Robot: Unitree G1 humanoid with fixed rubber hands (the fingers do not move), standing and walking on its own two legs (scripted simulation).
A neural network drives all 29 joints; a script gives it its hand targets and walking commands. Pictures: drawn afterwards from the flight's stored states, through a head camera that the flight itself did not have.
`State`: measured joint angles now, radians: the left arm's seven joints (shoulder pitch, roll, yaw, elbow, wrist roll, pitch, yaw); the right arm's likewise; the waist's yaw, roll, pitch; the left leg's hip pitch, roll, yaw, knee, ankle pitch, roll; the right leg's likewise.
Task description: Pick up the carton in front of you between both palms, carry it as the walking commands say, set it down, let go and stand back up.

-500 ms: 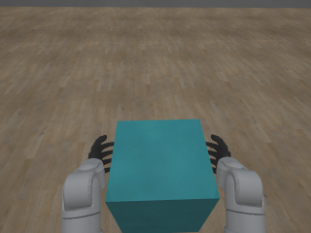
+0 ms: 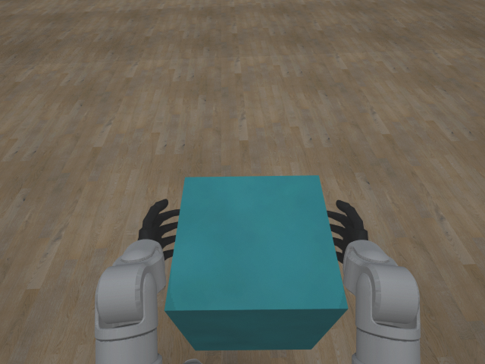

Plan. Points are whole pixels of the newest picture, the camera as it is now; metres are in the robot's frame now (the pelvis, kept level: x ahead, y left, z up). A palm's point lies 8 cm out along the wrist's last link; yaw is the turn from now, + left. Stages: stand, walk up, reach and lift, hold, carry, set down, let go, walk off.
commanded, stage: carry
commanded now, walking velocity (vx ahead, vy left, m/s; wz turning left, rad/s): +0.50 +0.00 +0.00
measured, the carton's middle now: (252, 269) +0.27 +0.00 +0.02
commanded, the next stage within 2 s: none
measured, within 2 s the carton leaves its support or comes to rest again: neither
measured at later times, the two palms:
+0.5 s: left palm (175, 124) +0.59 +0.17 +0.09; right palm (307, 122) +0.58 -0.13 +0.10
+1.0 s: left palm (194, 76) +0.82 +0.15 +0.09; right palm (301, 74) +0.82 -0.15 +0.09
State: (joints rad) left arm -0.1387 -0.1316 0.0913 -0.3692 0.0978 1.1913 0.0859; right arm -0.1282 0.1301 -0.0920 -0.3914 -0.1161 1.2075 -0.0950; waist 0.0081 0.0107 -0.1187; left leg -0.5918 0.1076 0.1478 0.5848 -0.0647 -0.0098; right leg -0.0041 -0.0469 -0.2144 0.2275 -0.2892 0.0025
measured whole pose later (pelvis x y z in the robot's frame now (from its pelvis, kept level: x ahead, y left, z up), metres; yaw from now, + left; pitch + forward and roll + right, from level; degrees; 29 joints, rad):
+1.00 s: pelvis +0.55 +0.00 -0.01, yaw -1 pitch +2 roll +0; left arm -0.16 -0.13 0.11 -0.35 0.11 1.21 0.08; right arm -0.16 0.13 -0.10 -0.35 -0.12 1.21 -0.09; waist 0.01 -0.01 -0.10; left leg -0.30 0.07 0.16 0.47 -0.20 0.00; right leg -0.21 -0.05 -0.20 0.46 -0.28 -0.02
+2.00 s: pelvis +0.55 +0.01 -0.01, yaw -2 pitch +2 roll +0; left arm -0.22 -0.14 0.18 0.21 0.25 0.69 0.01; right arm -0.21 0.14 -0.18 0.22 -0.25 0.69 -0.02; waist 0.00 0.00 -0.10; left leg -0.32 0.06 0.19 0.50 -0.22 0.02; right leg -0.24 -0.07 -0.18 0.51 -0.30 0.00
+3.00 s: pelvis +0.47 +0.01 -0.05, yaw -8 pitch +9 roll +0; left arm -0.68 -0.18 0.57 0.61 0.49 0.35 -0.05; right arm -0.68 0.15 -0.55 0.67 -0.44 0.33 0.03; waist 0.03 -0.03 0.13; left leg -0.73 -0.02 -0.01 0.83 -0.26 0.01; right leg -0.71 0.05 0.04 0.87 -0.32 -0.02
